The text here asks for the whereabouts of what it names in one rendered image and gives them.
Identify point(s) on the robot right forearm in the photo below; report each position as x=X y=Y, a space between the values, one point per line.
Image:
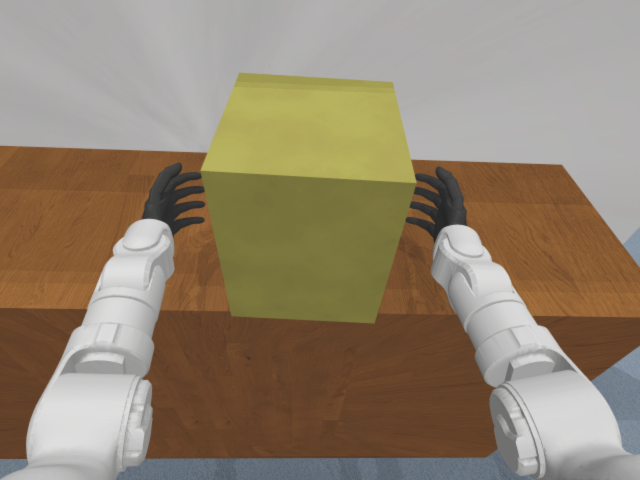
x=508 y=342

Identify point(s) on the robot right upper arm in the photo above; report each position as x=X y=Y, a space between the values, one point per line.
x=555 y=426

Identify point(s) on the robot left forearm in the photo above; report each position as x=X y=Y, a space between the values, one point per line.
x=116 y=334

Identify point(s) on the robot left upper arm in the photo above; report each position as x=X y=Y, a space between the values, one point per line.
x=91 y=427

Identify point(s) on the left robot hand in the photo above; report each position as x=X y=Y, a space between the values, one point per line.
x=162 y=197

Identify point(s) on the pedestal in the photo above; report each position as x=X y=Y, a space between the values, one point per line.
x=223 y=386

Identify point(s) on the carton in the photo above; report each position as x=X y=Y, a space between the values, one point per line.
x=308 y=183

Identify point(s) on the right robot hand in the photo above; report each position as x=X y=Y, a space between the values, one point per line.
x=449 y=202

